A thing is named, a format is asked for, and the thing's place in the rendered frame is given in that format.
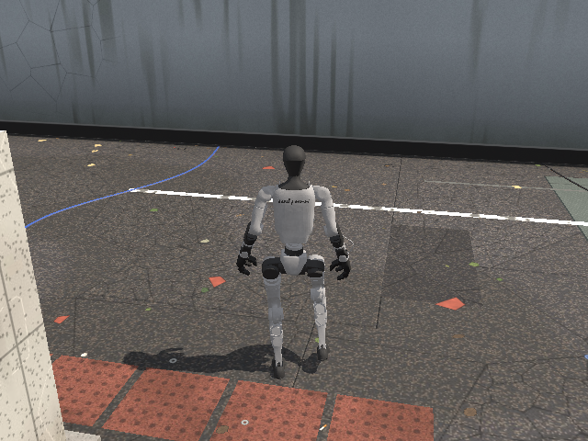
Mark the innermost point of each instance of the right robot forearm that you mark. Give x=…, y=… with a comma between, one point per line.
x=339, y=245

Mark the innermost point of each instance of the robot left hand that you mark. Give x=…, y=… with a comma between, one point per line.
x=245, y=261

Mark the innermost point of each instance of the robot left upper arm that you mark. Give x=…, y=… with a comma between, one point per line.
x=265, y=194

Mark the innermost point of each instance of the robot right upper arm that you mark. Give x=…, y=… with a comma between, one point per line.
x=323, y=194

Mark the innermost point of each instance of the left robot forearm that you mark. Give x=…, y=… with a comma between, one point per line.
x=248, y=243

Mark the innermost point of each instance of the right robot foot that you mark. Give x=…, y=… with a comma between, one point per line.
x=323, y=353

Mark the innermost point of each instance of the left robot thigh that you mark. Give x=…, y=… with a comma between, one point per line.
x=272, y=279

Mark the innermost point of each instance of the robot right hand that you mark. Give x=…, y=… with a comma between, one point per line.
x=341, y=266

